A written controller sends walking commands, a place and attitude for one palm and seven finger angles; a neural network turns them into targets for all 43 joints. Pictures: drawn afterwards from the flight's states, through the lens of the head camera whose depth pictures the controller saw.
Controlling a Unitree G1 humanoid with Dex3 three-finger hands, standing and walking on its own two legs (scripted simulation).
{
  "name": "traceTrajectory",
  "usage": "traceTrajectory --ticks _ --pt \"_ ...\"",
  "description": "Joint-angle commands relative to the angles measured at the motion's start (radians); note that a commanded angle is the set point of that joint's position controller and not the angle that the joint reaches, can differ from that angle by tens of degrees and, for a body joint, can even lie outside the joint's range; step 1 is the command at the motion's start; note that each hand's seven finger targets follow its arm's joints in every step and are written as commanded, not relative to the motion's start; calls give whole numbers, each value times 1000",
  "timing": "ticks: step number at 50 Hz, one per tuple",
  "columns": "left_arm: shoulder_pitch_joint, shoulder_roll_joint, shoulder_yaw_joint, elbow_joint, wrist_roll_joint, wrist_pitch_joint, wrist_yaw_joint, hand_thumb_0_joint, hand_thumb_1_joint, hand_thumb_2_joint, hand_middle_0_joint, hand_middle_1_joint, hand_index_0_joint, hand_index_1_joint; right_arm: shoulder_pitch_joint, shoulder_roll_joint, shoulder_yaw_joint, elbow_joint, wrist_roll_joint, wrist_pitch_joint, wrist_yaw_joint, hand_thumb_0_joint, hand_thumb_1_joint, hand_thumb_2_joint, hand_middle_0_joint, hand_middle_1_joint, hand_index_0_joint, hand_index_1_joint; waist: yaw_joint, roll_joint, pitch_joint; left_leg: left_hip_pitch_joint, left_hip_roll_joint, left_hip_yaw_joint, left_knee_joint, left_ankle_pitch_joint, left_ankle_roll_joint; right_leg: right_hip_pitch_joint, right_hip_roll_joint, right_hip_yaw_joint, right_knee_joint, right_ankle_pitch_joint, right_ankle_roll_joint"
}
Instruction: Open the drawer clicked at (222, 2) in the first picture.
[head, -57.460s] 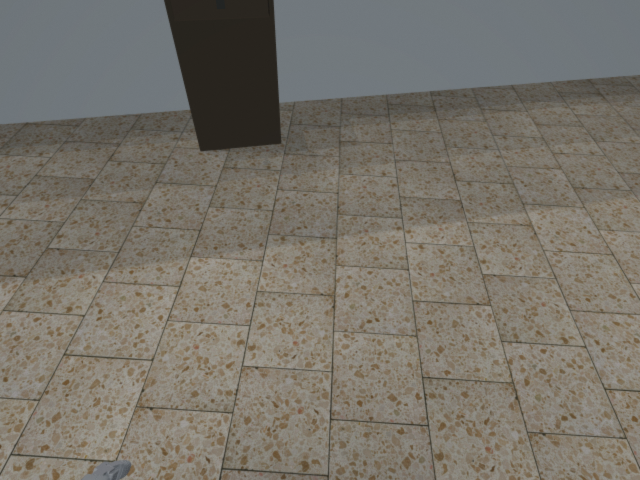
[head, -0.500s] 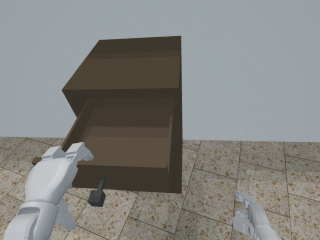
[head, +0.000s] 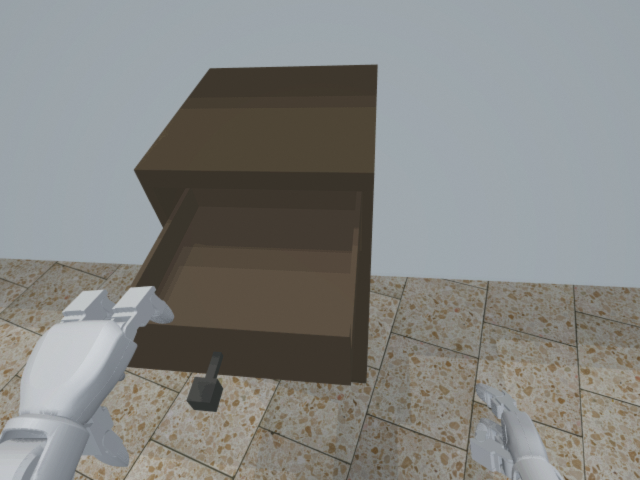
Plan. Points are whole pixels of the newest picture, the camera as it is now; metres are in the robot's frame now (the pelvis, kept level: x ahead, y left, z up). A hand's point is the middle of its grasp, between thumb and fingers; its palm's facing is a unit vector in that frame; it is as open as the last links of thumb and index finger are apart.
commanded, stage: draw the hand back to the body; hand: left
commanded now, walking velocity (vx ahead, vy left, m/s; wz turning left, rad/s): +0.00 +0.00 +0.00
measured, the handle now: (209, 380) +0.24 +0.21 -0.04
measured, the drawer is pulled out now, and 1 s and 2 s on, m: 0.29 0.29 0.29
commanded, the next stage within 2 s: step back with the hand held close in 1.10 s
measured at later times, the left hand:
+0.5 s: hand (117, 324) +0.20 +0.23 +0.17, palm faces +0.34 -0.87 -0.37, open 12.1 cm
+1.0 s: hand (113, 349) +0.18 +0.22 +0.17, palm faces +0.42 -0.82 -0.39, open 7.9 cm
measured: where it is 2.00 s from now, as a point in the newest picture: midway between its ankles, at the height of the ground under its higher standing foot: outside the picture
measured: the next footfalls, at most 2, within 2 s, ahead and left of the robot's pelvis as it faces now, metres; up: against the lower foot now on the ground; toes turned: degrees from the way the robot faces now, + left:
none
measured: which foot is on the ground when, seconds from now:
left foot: down 0.00-1.00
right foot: down 0.00-1.00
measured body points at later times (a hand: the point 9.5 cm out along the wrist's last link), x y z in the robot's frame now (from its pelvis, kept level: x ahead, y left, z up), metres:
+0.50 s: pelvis +0.02 +0.01 +0.01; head +0.01 +0.00 +0.46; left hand +0.18 +0.27 +0.19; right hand +0.20 -0.19 -0.07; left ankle +0.00 +0.10 -0.73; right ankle -0.02 -0.10 -0.73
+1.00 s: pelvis +0.01 -0.02 +0.01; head -0.01 -0.05 +0.46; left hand +0.15 +0.26 +0.19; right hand +0.22 -0.23 -0.07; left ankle +0.00 +0.10 -0.73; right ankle -0.02 -0.10 -0.73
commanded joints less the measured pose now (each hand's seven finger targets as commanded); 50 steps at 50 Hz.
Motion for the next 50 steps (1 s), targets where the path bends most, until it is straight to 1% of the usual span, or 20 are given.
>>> traceTrajectory --ticks 1,2,5,6,7,8,9,11,12,15,17,22,25,30,31,32,42,45,49,50 --pt "-53 208 194 -205 11 -4 61 0 -500 300 -300 -1200 -300 -1200 -152 -82 -39 -181 0 -45 6 0 -900 -900 200 300 200 300 4 -41 -111 114 29 15 -61 239 -5 -44 -31 -19 -104 196 2" --pt "-27 209 208 -208 4 11 61 0 -500 300 -300 -1200 -300 -1200 -178 -85 -34 -190 8 -45 12 0 -900 -900 200 300 200 300 9 -8 -112 107 32 7 -71 243 -10 -26 -25 -15 -100 203 -5" --pt "-9 189 188 -207 -9 32 47 0 -500 300 -300 -1200 -300 -1200 -155 -85 -41 -191 7 -31 21 0 -900 -900 200 300 200 300 5 -38 -115 97 34 9 -78 281 -6 -13 -23 -36 -88 233 0" --pt "-80 -199 125 -198 -740 -35 34 0 -465 315 -298 -1178 -298 -1178 -75 -1 -32 -213 22 -115 -3 0 -900 -900 200 300 200 300 -107 -120 -50 229 60 -25 -91 265 11 27 -20 -50 -92 226 -5" --pt "-21 -109 176 -148 -765 -65 39 0 -430 330 -295 -1155 -295 -1155 -85 -24 -23 -185 18 -171 -17 0 -900 -900 200 300 200 300 -79 -128 -52 241 79 -40 -110 270 4 14 -17 -39 -95 175 -5" --pt "3 -107 176 -122 -762 -76 43 0 -395 345 -292 -1133 -292 -1133 -67 -26 -21 -171 16 -188 -19 0 -900 -900 200 300 200 300 -80 -113 -21 229 81 -38 -118 250 0 1 -24 -45 -100 148 -3" --pt "-1 -75 217 -202 -820 -93 48 0 -360 360 -290 -1110 -290 -1110 -68 -32 -24 -169 12 -187 -33 0 -900 -900 200 300 200 300 -66 -149 -48 225 77 -47 -138 272 -6 39 -33 -53 -115 171 0" --pt "-84 -40 232 -309 -839 -133 60 0 -290 390 -285 -1065 -285 -1065 -80 -40 -20 -166 -1 -223 -50 0 -900 -900 200 300 200 300 -62 -112 -85 225 65 -39 -154 263 -8 76 -46 -42 -118 195 3" --pt "-84 -15 255 -317 -846 -139 68 0 -255 405 -282 -1043 -282 -1043 -91 -42 -15 -149 -5 -239 -55 0 -900 -900 200 300 200 300 -55 -63 -60 206 61 -41 -162 248 -12 77 -45 -36 -122 182 -2" --pt "-55 -68 208 -360 -854 -152 65 0 -150 450 -275 -975 -275 -975 -71 -32 -5 -126 -8 -283 -46 0 -900 -900 200 300 200 300 -56 67 -24 196 63 -50 -177 327 -30 84 -55 -41 -126 214 -13" --pt "-53 -48 235 -342 -853 -150 63 0 -80 480 -270 -930 -270 -930 -63 -36 -7 -99 -13 -294 -37 0 -900 -900 200 300 200 300 -55 104 7 182 64 -58 -181 360 -47 90 -48 -48 -139 223 -20" --pt "9 -82 258 -239 -876 -148 40 0 95 555 -257 -817 -257 -817 -71 -34 -26 -82 -10 -278 -24 0 -900 -900 200 300 200 300 -55 -52 13 182 65 -49 -183 365 -44 104 -35 -59 -161 272 -13" --pt "14 -81 272 -245 -884 -158 31 0 200 600 -250 -750 -250 -750 -79 -37 -37 -90 -4 -262 -27 0 -900 -900 200 300 200 300 -57 -87 -27 192 65 -37 -185 346 -35 122 -44 -55 -160 283 -7" --pt "20 -54 293 -299 -883 -167 34 0 375 675 -237 -637 -237 -637 -81 -41 -44 -88 -1 -260 -33 0 -900 -900 200 300 200 300 -58 -31 -97 229 57 -26 -176 378 -31 143 -50 -47 -169 321 -3" --pt "34 -55 296 -281 -883 -164 37 0 410 690 -235 -615 -235 -615 -79 -40 -45 -80 -3 -257 -35 0 -900 -900 200 300 200 300 -57 -44 -89 230 55 -27 -176 384 -30 138 -47 -50 -171 328 -3" --pt "16 -40 307 -296 -885 -162 39 0 445 705 -232 -592 -232 -592 -89 -45 -44 -81 -3 -257 -37 0 -900 -900 200 300 200 300 -57 -11 -86 229 49 -23 -181 371 -31 141 -47 -46 -182 327 -4" --pt "-25 -51 310 -206 -892 -159 41 0 795 855 -207 -367 -207 -367 -103 -41 -46 -67 4 -243 -50 0 -900 -900 200 300 200 300 -62 -55 21 214 35 -16 -192 264 -18 91 -47 -41 -226 266 5" --pt "-27 -54 301 -206 -894 -163 40 0 900 900 -200 -300 -200 -300 -103 -40 -45 -71 6 -246 -49 0 -900 -900 200 300 200 300 -60 -70 5 219 37 -16 -192 261 -14 102 -55 -38 -215 266 8" --pt "-22 -41 311 -212 -894 -168 41 0 900 900 -200 -300 -200 -300 -109 -38 -44 -69 3 -248 -50 0 -900 -900 200 300 200 300 -56 -45 -10 228 32 -7 -186 264 -10 111 -60 -26 -225 286 10" --pt "-25 -30 320 -222 -896 -169 42 0 900 900 -200 -300 -200 -300 -107 -37 -44 -73 4 -248 -50 0 -900 -900 200 300 200 300 -55 -71 -18 227 33 -9 -186 271 -11 120 -61 -29 -221 295 11"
